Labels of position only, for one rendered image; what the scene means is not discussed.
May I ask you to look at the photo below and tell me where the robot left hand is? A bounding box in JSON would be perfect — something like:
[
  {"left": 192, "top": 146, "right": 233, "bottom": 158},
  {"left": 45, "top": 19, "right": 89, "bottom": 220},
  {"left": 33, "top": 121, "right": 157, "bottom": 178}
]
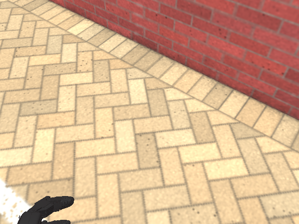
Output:
[{"left": 17, "top": 196, "right": 75, "bottom": 224}]

